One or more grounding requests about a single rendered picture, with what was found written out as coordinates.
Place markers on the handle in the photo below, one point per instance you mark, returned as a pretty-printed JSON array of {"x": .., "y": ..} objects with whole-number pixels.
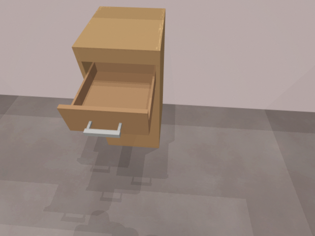
[{"x": 102, "y": 132}]

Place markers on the cabinet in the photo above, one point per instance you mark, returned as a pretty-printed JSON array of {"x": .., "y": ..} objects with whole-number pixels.
[{"x": 130, "y": 35}]

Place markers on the drawer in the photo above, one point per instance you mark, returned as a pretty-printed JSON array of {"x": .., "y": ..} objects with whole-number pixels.
[{"x": 113, "y": 93}]

